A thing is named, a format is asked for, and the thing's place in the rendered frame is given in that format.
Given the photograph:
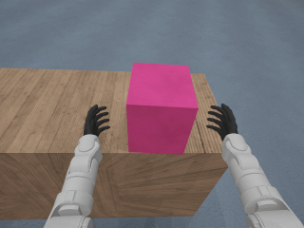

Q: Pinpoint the robot right hand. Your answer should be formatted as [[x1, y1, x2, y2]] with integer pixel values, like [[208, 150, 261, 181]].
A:
[[206, 104, 238, 141]]

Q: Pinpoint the right robot forearm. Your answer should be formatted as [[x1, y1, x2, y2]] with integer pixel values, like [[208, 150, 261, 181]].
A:
[[221, 133, 304, 228]]

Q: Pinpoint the carton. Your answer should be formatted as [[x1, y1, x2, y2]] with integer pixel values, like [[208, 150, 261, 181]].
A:
[[126, 63, 199, 155]]

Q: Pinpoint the robot left upper arm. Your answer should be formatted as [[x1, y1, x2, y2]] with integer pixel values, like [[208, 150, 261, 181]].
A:
[[45, 215, 93, 228]]

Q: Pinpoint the robot left hand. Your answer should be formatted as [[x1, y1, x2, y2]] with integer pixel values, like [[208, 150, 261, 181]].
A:
[[83, 104, 110, 138]]

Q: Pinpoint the left robot forearm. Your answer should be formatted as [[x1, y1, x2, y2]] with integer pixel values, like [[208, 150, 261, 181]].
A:
[[44, 134, 103, 228]]

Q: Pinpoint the pedestal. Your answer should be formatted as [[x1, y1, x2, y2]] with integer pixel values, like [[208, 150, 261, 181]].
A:
[[0, 67, 229, 220]]

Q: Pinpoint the robot right upper arm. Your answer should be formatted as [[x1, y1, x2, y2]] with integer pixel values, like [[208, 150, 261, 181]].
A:
[[246, 209, 303, 228]]

